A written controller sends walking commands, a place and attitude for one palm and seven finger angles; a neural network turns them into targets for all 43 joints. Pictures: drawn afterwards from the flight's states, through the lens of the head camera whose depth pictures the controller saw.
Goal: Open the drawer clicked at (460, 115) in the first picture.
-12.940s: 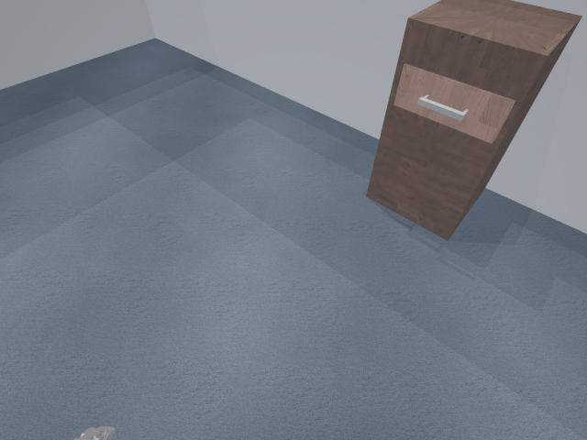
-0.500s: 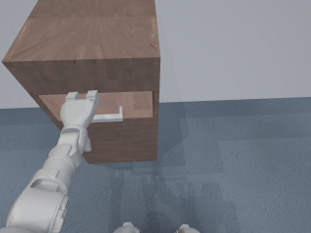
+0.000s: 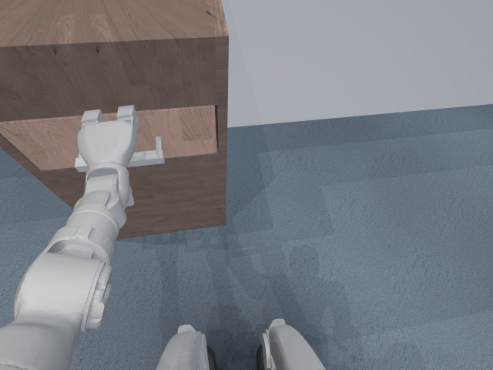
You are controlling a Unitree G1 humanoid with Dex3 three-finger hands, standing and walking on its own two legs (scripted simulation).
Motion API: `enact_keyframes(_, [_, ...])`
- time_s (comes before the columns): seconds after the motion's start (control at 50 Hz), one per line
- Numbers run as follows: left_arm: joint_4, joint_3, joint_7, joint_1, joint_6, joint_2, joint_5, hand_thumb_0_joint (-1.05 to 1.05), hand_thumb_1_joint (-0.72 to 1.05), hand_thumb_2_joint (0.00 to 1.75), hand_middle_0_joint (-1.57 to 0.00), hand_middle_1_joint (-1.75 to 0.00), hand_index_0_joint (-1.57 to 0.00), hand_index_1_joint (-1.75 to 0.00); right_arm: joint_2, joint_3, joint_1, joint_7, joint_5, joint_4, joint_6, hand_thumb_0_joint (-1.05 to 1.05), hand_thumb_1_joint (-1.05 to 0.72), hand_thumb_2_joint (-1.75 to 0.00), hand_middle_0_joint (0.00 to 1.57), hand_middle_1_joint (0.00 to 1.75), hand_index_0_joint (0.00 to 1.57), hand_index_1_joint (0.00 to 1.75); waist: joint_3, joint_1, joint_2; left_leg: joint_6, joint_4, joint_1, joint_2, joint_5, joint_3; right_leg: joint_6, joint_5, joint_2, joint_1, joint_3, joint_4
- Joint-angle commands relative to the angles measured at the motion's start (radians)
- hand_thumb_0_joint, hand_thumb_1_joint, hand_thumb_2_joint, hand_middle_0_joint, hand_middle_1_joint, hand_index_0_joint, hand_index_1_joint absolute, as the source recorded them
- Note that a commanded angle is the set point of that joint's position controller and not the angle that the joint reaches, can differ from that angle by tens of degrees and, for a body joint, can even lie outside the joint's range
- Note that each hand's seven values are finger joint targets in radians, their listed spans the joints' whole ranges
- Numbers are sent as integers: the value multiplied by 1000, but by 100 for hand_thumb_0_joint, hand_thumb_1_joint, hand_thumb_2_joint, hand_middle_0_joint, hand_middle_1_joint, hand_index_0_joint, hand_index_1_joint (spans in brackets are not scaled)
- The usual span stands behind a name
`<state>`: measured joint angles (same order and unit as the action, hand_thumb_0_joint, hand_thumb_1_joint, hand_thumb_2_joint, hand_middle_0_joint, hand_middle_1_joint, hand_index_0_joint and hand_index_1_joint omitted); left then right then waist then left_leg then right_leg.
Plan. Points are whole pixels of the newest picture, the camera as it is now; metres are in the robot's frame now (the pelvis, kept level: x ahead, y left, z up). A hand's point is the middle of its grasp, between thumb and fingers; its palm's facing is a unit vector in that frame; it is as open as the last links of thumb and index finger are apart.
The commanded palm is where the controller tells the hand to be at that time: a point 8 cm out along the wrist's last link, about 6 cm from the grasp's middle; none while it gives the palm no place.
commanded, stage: move the hooked fingers above the handle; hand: left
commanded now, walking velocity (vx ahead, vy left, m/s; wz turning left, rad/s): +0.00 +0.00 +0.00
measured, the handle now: (121, 152) +0.54 +0.20 -0.08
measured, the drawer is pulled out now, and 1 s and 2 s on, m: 0.00 0.00 0.00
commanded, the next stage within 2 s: lower the fingers behind the handle in 0.60 s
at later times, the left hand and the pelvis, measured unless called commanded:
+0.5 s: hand (116, 160) +0.49 +0.19 -0.03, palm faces -0.04 -0.04 -1.00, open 13.8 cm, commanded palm +0.47 +0.19 +0.03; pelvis +0.00 +0.00 +0.00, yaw +1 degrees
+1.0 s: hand (116, 170) +0.48 +0.20 -0.05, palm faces -0.06 -0.05 -1.00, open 13.8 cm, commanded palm +0.47 +0.19 +0.01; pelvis +0.01 +0.00 +0.00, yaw +0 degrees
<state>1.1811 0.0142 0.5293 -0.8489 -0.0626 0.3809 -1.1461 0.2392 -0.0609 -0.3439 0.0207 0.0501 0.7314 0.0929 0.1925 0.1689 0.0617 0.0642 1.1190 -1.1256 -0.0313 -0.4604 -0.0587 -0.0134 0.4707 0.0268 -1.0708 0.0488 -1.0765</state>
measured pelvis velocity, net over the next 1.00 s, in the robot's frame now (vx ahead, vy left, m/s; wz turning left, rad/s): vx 0.01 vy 0.00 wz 0.00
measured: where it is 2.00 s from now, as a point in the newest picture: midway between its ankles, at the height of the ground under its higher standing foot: outside the picture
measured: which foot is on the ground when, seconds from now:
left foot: down 0.00-1.00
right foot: down 0.00-1.00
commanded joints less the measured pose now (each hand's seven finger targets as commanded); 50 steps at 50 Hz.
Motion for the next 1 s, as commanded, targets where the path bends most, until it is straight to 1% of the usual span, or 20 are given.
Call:
enact_keyframes(0.0, [-218, -21, 15, -400, -14, 223, 10, 0, -50, 30, -30, -120, -30, -120, 176, -55, -141, -16, -1, -66, -11, 0, -90, -90, 20, 30, 20, 30, 535, -18, 75, -29, -122, 522, 13, 423, 106, -26, -299, 42, 157, -2, 133])
enact_keyframes(0.06, [-202, -33, -1, -360, -12, 243, 22, 0, -50, 30, -30, -120, -30, -120, 178, -48, -143, -22, -6, -66, -9, 0, -90, -90, 20, 30, 20, 30, 490, -20, 33, -24, -136, 491, 15, 384, 102, -24, -284, 42, 177, -5, 150])
enact_keyframes(0.08, [-200, -12, -5, -374, -8, 224, 22, 0, -50, 30, -30, -120, -30, -120, 175, -47, -143, -27, -8, -66, -10, 0, -90, -90, 20, 30, 20, 30, 467, -7, 11, -20, -138, 473, 15, 357, 101, -22, -270, 41, 173, -6, 157])
enact_keyframes(0.2, [-203, 9, -12, -395, 40, 209, 22, 0, -50, 30, -30, -120, -30, -120, 171, -46, -145, -37, -9, -60, -27, 0, -90, -90, 20, 30, 20, 30, 411, 10, 11, -16, -138, 449, 19, 294, 102, -23, -222, 37, 135, -11, 169])
enact_keyframes(0.22, [-189, 36, -10, -409, 41, 177, 19, 0, -50, 30, -30, -120, -30, -120, 168, -47, -144, -37, -9, -57, -30, 0, -90, -90, 20, 30, 20, 30, 383, 25, 13, -16, -139, 442, 19, 273, 103, -23, -203, 36, 113, -8, 172])
enact_keyframes(0.28, [-214, 13, -1, -431, 55, 200, 18, 0, -50, 30, -30, -120, -30, -120, 170, -50, -151, -33, -5, -54, -36, 0, -90, -90, 20, 30, 20, 30, 446, 13, 65, -21, -125, 485, 17, 318, 110, -28, -224, 35, 100, -6, 150])
enact_keyframes(0.32, [-202, 11, 6, -429, 50, 200, 15, 0, -50, 30, -30, -120, -30, -120, 169, -48, -151, -31, -2, -54, -32, 0, -90, -90, 20, 30, 20, 30, 441, 14, 62, -23, -119, 481, 17, 340, 111, -28, -238, 38, 101, -5, 146])
enact_keyframes(0.34, [-218, 30, 7, -442, 50, 168, 19, 0, -50, 30, -30, -120, -30, -120, 165, -51, -148, -28, 0, -56, -32, 0, -90, -90, 20, 30, 20, 30, 462, 16, 77, -25, -114, 499, 17, 363, 112, -29, -251, 37, 99, -4, 142])
enact_keyframes(0.38, [-215, 10, 15, -423, 40, 187, 17, 0, -50, 30, -30, -120, -30, -120, 170, -52, -149, -25, 0, -57, -25, 0, -90, -90, 20, 30, 20, 30, 478, 7, 82, -28, -111, 511, 15, 388, 111, -28, -266, 38, 104, -1, 138])
enact_keyframes(0.42, [-207, -5, 19, -396, 24, 207, 16, 0, -50, 30, -30, -120, -30, -120, 169, -48, -144, -23, -2, -62, -17, 0, -90, -90, 20, 30, 20, 30, 484, -4, 72, -27, -110, 499, 19, 407, 102, -28, -295, 40, 142, -4, 139])
enact_keyframes(0.54, [-199, -23, 6, -405, 7, 247, 26, 0, -50, 30, -30, -120, -30, -120, 172, -41, -134, -30, -6, -67, -8, 0, -90, -90, 20, 30, 20, 30, 467, 3, 27, -17, -115, 449, 26, 371, 87, -22, -313, 38, 195, -15, 155])
enact_keyframes(0.56, [-219, -5, 1, -423, 15, 239, 22, 0, -50, 30, -30, -120, -30, -120, 171, -42, -136, -33, -7, -70, -11, 0, -90, -90, 20, 30, 20, 30, 479, 11, 48, -17, -113, 460, 25, 371, 87, -21, -313, 37, 185, -17, 154])
enact_keyframes(0.64, [-258, -30, -11, -360, 48, 243, 29, 0, -50, 30, -30, -120, -30, -120, 167, -47, -142, -34, -3, -68, -10, 0, -90, -90, 20, 30, 20, 30, 527, -15, 61, -22, -113, 514, 21, 454, 90, -24, -372, 39, 215, -14, 146])
enact_keyframes(0.66, [-255, -1, -13, -347, 53, 201, 30, 0, -50, 30, -30, -120, -30, -120, 163, -49, -144, -31, -4, -66, -11, 0, -90, -90, 20, 30, 20, 30, 509, -9, 78, -24, -112, 524, 18, 460, 91, -24, -369, 40, 193, -11, 149])
enact_keyframes(0.72, [-209, -5, -11, -295, 54, 198, 29, 0, -50, 30, -30, -120, -30, -120, 165, -49, -141, -28, -4, -57, -6, 0, -90, -90, 20, 30, 20, 30, 446, -9, 17, -21, -112, 464, 20, 415, 83, -22, -351, 41, 196, -13, 156])
enact_keyframes(0.76, [-203, 16, -9, -302, 58, 170, 25, 0, -50, 30, -30, -120, -30, -120, 162, -49, -142, -26, -4, -54, -7, 0, -90, -90, 20, 30, 20, 30, 429, 0, 25, -21, -110, 459, 19, 414, 84, -23, -353, 39, 179, -13, 152])
enact_keyframes(0.82, [-214, -6, 1, -290, 73, 189, 21, 0, -50, 30, -30, -120, -30, -120, 163, -51, -139, -23, -1, -52, -6, 0, -90, -90, 20, 30, 20, 30, 434, -13, 26, -23, -100, 449, 20, 411, 86, -27, -342, 41, 167, -12, 138])
enact_keyframes(0.86, [-231, 9, 11, -329, 85, 173, 12, 0, -50, 30, -30, -120, -30, -120, 162, -54, -136, -21, 2, -50, -7, 0, -90, -90, 20, 30, 20, 30, 432, 0, 50, -24, -92, 452, 17, 406, 92, -27, -325, 39, 132, -11, 129])
enact_keyframes(0.94, [-244, -48, 44, -350, 91, 237, 1, 0, -50, 30, -30, -120, -30, -120, 167, -53, -130, -17, 10, -43, -8, 0, -90, -90, 20, 30, 20, 30, 470, -12, 59, -25, -69, 432, 17, 401, 99, -30, -311, 38, 117, -9, 97])
enact_keyframes(0.98, [-232, -39, 61, -332, 81, 220, -9, 0, -50, 30, -30, -120, -30, -120, 166, -55, -124, -15, 10, -47, -7, 0, -90, -90, 20, 30, 20, 30, 480, -12, 63, -28, -58, 437, 17, 412, 101, -30, -311, 40, 100, -5, 87])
